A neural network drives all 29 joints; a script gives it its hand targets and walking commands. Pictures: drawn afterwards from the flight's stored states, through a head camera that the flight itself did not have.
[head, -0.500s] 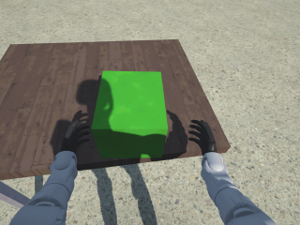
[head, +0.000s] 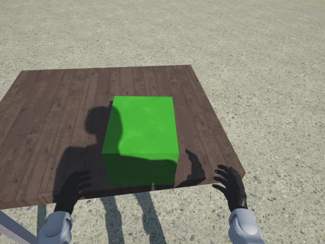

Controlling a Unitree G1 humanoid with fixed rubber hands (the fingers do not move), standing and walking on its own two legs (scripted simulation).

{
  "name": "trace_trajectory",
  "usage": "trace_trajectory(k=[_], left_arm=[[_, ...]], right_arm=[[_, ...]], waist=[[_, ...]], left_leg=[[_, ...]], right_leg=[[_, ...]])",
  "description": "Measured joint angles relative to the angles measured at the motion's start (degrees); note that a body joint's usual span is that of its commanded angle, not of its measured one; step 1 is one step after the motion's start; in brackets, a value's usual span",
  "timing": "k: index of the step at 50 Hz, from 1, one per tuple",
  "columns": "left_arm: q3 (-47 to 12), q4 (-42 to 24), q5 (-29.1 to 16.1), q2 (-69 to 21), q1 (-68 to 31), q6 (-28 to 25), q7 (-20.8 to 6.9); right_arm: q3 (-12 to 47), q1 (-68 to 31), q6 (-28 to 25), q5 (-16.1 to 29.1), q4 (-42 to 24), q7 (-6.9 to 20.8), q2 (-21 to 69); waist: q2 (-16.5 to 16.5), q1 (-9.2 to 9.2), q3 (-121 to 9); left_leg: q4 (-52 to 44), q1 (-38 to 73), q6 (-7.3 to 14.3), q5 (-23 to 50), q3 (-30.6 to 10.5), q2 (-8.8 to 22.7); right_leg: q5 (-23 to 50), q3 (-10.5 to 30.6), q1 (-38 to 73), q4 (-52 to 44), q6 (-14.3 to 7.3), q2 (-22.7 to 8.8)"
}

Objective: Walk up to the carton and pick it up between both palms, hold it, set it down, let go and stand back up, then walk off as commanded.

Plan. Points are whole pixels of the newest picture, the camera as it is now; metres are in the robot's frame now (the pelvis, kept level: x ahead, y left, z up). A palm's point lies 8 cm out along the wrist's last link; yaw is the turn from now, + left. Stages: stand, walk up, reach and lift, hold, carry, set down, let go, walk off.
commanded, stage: set down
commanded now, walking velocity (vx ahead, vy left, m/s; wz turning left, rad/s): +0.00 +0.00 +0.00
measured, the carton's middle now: (143, 138) +0.49 +0.05 -0.03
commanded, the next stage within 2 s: let go in 1.92 s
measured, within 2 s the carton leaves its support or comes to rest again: neither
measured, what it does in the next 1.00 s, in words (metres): stands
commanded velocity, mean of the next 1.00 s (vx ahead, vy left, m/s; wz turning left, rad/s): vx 0.00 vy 0.00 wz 0.00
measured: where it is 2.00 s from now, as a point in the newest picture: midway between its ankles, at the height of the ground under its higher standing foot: outside the picture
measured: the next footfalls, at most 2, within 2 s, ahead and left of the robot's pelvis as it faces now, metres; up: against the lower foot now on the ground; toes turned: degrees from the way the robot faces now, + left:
none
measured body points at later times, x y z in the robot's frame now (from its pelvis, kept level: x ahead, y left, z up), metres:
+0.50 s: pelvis +0.01 +0.00 +0.01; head +0.01 +0.01 +0.46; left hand +0.21 +0.24 -0.02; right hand +0.20 -0.19 +0.01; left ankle +0.04 +0.11 -0.74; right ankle +0.01 -0.12 -0.74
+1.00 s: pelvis +0.03 -0.01 +0.01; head +0.05 +0.00 +0.46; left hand +0.22 +0.23 -0.04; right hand +0.21 -0.20 -0.03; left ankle +0.04 +0.11 -0.74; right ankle +0.01 -0.12 -0.74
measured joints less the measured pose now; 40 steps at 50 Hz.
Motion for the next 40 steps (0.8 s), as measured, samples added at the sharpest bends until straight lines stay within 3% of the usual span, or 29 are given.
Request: trace_trajectory(k=[3, 12, 18, 25, 40], left_arm=[[-0.4, -0.6, 0.0, 0.0, 1.5, 1.6, 0.1], [-0.8, -14.1, 0.0, 0.1, 11.2, 1.4, 0.1], [-0.7, -15.6, 0.0, 0.1, 17.0, 3.3, -1.2], [-0.7, -17.9, 0.0, 0.7, 19.8, 3.7, -0.4], [-0.8, -17.8, 0.0, 1.3, 15.3, 8.1, -0.4]], right_arm=[[0.0, 2.2, 2.0, -0.5, -3.4, 0.0, 0.0], [0.0, 11.8, 2.3, -0.6, -15.1, 0.0, 0.0], [0.0, 18.9, 2.5, -1.0, -17.2, 0.0, 0.0], [0.0, 21.7, 2.9, -1.7, -21.6, 0.6, 0.0], [-0.5, 17.6, 5.9, -4.0, -14.4, 1.3, 0.0]], waist=[[0.0, 0.01, 0.2], [-0.3, 0.01, 0.9], [-0.3, 0.01, 1.1], [-0.4, 0.15, 2.6], [-0.4, 0.23, 3.3]], left_leg=[[-0.3, 0.2, 0.0, 0.0, 0.0, 0.0], [-2.3, 3.4, 0.0, 0.0, 0.0, -0.1], [-3.6, 5.8, 0.0, 0.0, 0.0, -0.2], [-3.6, 6.0, 0.0, 0.3, 0.0, -0.2], [-3.9, 6.0, 0.0, -0.1, 0.0, -0.3]], right_leg=[[-0.1, 0.0, 0.0, 0.0, -0.1, 0.0], [-0.2, 0.0, 3.3, -2.1, -0.2, 0.0], [0.0, 0.0, 5.9, -3.8, -0.2, 0.0], [0.4, 0.0, 6.1, -3.8, -0.2, 0.0], [-0.2, 0.0, 6.1, -3.9, -0.3, 0.0]])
